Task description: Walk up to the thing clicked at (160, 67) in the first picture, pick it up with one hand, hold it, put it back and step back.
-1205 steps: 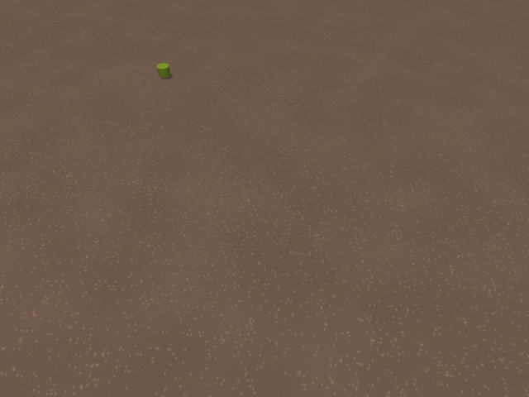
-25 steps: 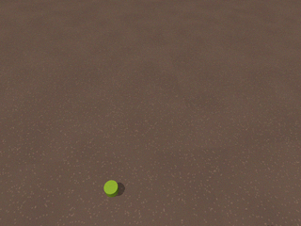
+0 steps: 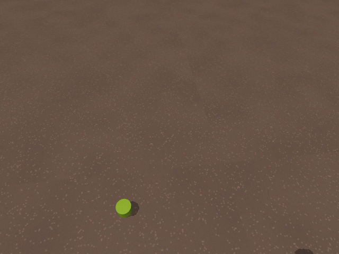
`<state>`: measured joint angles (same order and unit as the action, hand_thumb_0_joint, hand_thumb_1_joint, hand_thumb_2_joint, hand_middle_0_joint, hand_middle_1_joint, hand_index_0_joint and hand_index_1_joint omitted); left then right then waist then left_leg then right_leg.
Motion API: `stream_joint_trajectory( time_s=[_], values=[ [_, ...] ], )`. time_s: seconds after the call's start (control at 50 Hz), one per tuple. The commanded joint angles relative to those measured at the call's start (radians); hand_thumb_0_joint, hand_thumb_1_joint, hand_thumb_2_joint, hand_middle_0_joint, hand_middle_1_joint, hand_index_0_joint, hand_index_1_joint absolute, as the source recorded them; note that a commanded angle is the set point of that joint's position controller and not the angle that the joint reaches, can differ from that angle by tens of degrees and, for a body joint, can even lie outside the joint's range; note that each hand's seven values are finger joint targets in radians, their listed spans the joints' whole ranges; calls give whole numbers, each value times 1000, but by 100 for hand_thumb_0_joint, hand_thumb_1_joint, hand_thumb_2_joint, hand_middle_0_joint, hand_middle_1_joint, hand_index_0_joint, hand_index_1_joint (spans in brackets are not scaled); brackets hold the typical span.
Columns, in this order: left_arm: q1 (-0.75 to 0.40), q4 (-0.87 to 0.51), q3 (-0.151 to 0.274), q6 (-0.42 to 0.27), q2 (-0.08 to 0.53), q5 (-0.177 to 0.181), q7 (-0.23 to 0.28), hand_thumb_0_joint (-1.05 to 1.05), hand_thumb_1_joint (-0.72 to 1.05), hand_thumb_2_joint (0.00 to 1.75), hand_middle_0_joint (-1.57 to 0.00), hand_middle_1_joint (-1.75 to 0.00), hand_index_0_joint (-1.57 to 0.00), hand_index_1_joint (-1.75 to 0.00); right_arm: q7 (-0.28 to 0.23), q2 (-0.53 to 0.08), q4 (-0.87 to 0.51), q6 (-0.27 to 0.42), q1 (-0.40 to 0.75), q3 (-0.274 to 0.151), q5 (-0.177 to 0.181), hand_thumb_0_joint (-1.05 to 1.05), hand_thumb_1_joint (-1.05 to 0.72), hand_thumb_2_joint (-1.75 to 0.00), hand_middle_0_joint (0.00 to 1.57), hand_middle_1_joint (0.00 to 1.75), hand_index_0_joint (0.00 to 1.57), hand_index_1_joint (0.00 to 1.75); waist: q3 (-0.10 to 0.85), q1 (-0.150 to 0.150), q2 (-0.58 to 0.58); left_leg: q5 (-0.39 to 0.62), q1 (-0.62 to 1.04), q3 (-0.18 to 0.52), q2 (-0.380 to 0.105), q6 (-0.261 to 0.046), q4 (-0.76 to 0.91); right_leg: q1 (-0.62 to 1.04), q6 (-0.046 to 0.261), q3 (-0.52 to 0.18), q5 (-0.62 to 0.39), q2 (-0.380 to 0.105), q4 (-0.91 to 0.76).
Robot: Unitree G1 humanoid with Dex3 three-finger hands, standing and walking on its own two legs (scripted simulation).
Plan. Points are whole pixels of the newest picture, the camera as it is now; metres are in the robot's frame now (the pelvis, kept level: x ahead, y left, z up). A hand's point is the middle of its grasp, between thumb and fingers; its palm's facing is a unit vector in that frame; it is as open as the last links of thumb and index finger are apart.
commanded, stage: stand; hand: left
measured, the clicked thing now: (124, 208) +0.46 +0.24 -0.75
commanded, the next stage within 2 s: walk up in 0.70 s
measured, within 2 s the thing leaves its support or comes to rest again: neither
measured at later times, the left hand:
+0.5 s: hand out of the picture +0.05 +0.25 -0.16, palm faces -0.02 -0.94 -0.34, open 7.4 cm
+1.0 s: hand out of the picture +0.06 +0.29 -0.18, palm faces -0.02 -0.93 -0.37, open 7.4 cm
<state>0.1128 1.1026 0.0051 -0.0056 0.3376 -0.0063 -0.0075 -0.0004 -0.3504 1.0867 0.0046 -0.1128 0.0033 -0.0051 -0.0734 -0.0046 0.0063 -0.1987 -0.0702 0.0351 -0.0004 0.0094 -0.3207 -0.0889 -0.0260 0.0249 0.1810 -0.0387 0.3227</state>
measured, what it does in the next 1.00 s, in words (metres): steps on the spot: left foot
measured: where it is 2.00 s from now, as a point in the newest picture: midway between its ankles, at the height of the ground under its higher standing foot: outside the picture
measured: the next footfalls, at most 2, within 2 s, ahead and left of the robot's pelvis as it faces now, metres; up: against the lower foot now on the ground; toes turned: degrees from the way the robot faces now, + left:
left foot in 1.00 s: -0.05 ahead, +0.15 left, +0.00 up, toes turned -1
right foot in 1.44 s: -0.14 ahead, -0.09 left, +0.00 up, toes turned -2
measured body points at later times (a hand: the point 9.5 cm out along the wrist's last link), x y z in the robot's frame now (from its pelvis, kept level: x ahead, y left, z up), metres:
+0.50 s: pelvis -0.02 -0.01 +0.00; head -0.01 -0.01 +0.45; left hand +0.05 +0.30 -0.13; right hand +0.04 -0.31 -0.14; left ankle -0.01 +0.13 -0.75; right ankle +0.00 -0.14 -0.75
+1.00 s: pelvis -0.06 +0.03 -0.03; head +0.00 +0.04 +0.42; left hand +0.06 +0.34 -0.15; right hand +0.02 -0.30 -0.14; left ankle -0.08 +0.14 -0.74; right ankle +0.00 -0.13 -0.75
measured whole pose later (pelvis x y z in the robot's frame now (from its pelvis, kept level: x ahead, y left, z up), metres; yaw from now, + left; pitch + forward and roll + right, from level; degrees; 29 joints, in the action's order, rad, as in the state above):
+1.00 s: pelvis -0.06 +0.03 -0.03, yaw +1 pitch -1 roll +0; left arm 0.05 0.93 0.05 0.05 0.38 -0.02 0.01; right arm 0.01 -0.41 0.97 -0.04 -0.13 -0.05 0.00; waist -0.16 0.01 -0.02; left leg -0.36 -0.29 0.03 0.02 -0.05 -0.73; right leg -0.38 -0.04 0.01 0.23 -0.08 0.63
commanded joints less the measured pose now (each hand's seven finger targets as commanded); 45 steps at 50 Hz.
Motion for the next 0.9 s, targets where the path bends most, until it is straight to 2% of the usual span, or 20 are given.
stream_joint_trajectory(
  time_s=[0.0,0.22,0.24,0.3,0.34,0.42,0.54,0.64,0.66,0.68,0.7,0.72,0.74,0.76,0.78,0.8,0.82,0.84,0.86,0.88],
  values=[
    [-31,-46,41,-20,223,-3,15,0,90,90,-20,-30,-20,-30,-10,-214,-48,22,29,-42,-4,0,-90,-90,20,30,20,30,72,2,1,157,-39,72,-112,-31,52,19,42,-78,-126,-93,-44],
    [-24,-35,40,-20,223,-3,9,0,90,90,-20,-30,-20,-30,-6,-217,-28,25,14,-42,-6,0,-90,-90,20,30,20,30,50,0,8,43,-78,82,-111,-28,77,-3,45,-90,-44,-91,-58],
    [-24,-33,41,-20,227,-4,10,0,90,90,-20,-30,-20,-30,-5,-214,-30,26,22,-43,-7,0,-90,-90,20,30,20,30,54,-2,1,51,-72,84,-112,-26,76,-5,45,-86,-28,-89,-54],
    [-20,-34,40,-23,229,-3,11,0,90,90,-20,-30,-20,-30,-5,-214,-29,25,15,-44,-5,0,-90,-90,20,30,20,30,78,0,-12,90,-55,81,-115,-32,59,1,47,-93,-70,-96,-54],
    [-17,-33,37,-24,228,-1,10,0,90,90,-20,-30,-20,-30,-4,-212,-24,27,6,-40,-4,0,-90,-90,20,30,20,30,66,0,-4,82,-60,80,-113,-26,65,-8,45,-95,-62,-95,-54],
    [-18,-28,38,-22,231,-3,9,0,90,90,-20,-30,-20,-30,-4,-212,-17,23,-1,-39,-7,0,-90,-90,20,30,20,30,42,5,-12,7,-79,82,-109,-28,70,-36,44,-100,3,-91,-68],
    [-9,-30,37,-23,234,-2,10,0,90,90,-20,-30,-20,-30,-5,-213,-18,27,-5,-37,-7,0,-90,-90,20,30,20,30,77,1,-5,83,-62,79,-119,-29,60,-11,47,-99,-74,-96,-43],
    [-14,-30,33,-23,233,0,11,0,90,90,-20,-30,-20,-30,-5,-215,-15,25,-4,-36,-4,0,-90,-90,20,30,20,30,70,3,-14,81,-61,79,-115,-25,57,-22,48,-101,-54,-94,-51],
    [-13,-32,32,-23,227,-2,11,0,90,90,-20,-30,-20,-30,-5,-219,-19,24,1,-37,-3,0,-90,-90,20,30,20,30,73,3,-4,89,-65,76,-118,-29,49,-12,47,-100,-79,-96,-49],
    [-6,-55,86,-10,276,10,22,0,90,90,-20,-30,-20,-30,-6,-253,-22,3,34,-56,-1,0,-90,-90,20,30,20,30,-42,-16,-20,276,-137,90,-96,-47,-60,-84,56,-106,-293,-83,44],
    [6,-73,87,-5,279,12,27,0,90,90,-20,-30,-20,-30,-9,-244,-40,-4,15,-58,7,0,-90,-90,20,30,20,30,4,-7,-29,333,-128,69,-91,-51,-111,-64,72,-99,-370,-91,71],
    [11,-81,90,0,271,16,29,0,90,90,-20,-30,-20,-30,-11,-230,-41,-7,-3,-57,11,0,-90,-90,20,30,20,30,28,-7,-36,326,-123,55,-80,-48,-147,-52,92,-104,-397,-102,78],
    [8,-98,96,3,281,16,30,0,90,90,-20,-30,-20,-30,-12,-228,-53,-10,-18,-61,14,0,-90,-90,20,30,20,30,77,-2,-47,315,-111,42,-63,-49,-204,-38,123,-120,-434,-128,88],
    [14,-112,101,7,286,16,31,0,90,90,-20,-30,-20,-30,-12,-230,-66,-16,-14,-66,15,0,-90,-90,20,30,20,30,124,-5,-58,286,-97,30,-44,-49,-264,-44,152,-146,-461,-156,88],
    [-7,-135,105,12,293,13,31,0,90,90,-20,-30,-20,-30,-11,-224,-78,-22,-27,-69,12,0,-90,-90,20,30,20,30,150,3,-94,208,-117,11,-20,-47,-314,-46,176,-183,-449,-193,78],
    [-42,-156,110,17,306,9,32,0,90,90,-20,-30,-20,-30,-11,-221,-83,-29,-42,-74,10,0,-90,-90,20,30,20,30,160,9,-133,41,-129,-12,14,-39,-401,-75,218,-229,-435,-247,70],
    [-74,-181,113,20,314,1,34,0,90,90,-20,-30,-20,-30,-11,-218,-92,-39,-58,-80,6,0,-90,-90,20,30,20,30,147,13,-180,-203,-150,-14,40,-40,-506,-126,263,-269,-438,-304,62],
    [-85,-204,115,21,311,-11,36,0,90,90,-20,-30,-20,-30,-9,-218,-98,-49,-83,-84,0,0,-90,-90,20,30,20,30,131,12,-205,-344,-184,8,35,-46,-597,-159,293,-294,-420,-341,59],
    [-101,-222,117,24,315,-17,37,0,90,90,-20,-30,-20,-30,-5,-217,-106,-56,-114,-86,-2,0,-90,-90,20,30,20,30,109,24,-210,-373,-168,41,12,-53,-627,-235,294,-291,-369,-353,59],
    [-125,-240,117,25,316,-21,37,0,90,90,-20,-30,-20,-30,-2,-221,-116,-57,-131,-93,1,0,-90,-90,20,30,20,30,110,40,-217,-369,-167,59,-2,-64,-610,-247,282,-266,-350,-341,85]
  ],
)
